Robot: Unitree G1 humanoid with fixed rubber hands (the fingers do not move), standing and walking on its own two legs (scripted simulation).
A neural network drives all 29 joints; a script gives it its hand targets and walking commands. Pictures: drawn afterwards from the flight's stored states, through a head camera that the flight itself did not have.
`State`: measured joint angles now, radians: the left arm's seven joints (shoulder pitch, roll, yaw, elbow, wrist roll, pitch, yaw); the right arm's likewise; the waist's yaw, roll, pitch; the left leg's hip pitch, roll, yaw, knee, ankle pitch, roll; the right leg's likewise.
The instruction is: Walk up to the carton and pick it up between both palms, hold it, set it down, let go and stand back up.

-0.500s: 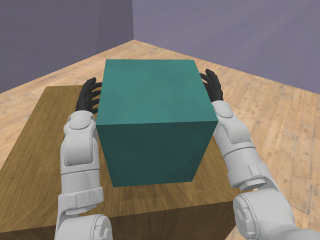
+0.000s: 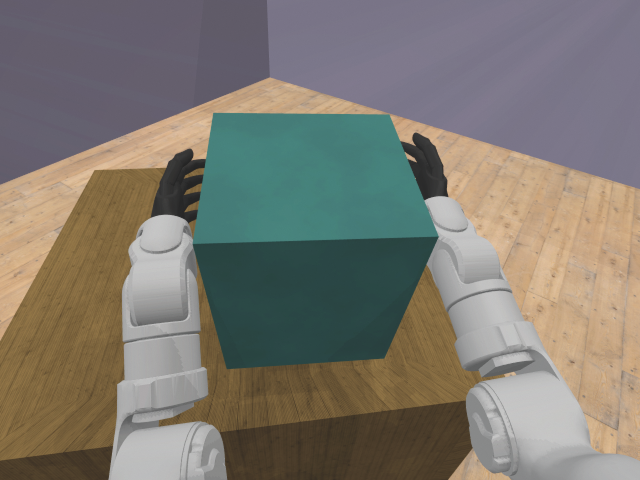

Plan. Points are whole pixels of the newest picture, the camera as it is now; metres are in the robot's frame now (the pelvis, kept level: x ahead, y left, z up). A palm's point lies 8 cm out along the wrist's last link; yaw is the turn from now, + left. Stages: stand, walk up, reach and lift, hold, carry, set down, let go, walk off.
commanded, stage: hold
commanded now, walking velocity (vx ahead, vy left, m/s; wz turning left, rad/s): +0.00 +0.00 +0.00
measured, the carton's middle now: (305, 245) +0.35 +0.01 +0.15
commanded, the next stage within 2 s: none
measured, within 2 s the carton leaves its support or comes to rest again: neither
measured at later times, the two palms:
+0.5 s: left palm (173, 221) +0.35 +0.16 +0.20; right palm (426, 201) +0.37 -0.14 +0.20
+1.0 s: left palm (172, 216) +0.35 +0.16 +0.20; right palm (428, 197) +0.37 -0.14 +0.21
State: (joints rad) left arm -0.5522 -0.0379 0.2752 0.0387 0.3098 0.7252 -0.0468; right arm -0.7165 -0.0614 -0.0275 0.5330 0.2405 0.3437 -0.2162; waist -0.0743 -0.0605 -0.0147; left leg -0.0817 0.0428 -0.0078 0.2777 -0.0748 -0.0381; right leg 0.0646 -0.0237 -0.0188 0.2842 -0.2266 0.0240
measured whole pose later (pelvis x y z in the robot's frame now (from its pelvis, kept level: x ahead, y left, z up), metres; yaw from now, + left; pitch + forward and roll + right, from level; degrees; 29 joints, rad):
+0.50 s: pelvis +0.00 +0.00 +0.00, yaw +0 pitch -7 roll +0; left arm -0.52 -0.04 0.27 0.02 0.31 0.73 -0.05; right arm -0.70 -0.06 -0.01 0.52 0.25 0.35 -0.22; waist -0.08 -0.06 -0.01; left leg -0.06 0.04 -0.01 0.28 -0.08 -0.04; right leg 0.09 -0.03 -0.02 0.28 -0.23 0.03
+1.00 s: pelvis +0.00 +0.00 +0.00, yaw +0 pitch -7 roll +0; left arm -0.55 -0.04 0.28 0.04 0.30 0.72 -0.05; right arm -0.72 -0.06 -0.03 0.53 0.24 0.34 -0.22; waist -0.07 -0.05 -0.02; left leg -0.08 0.04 0.00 0.28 -0.08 -0.04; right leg 0.06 -0.02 -0.02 0.28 -0.23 0.03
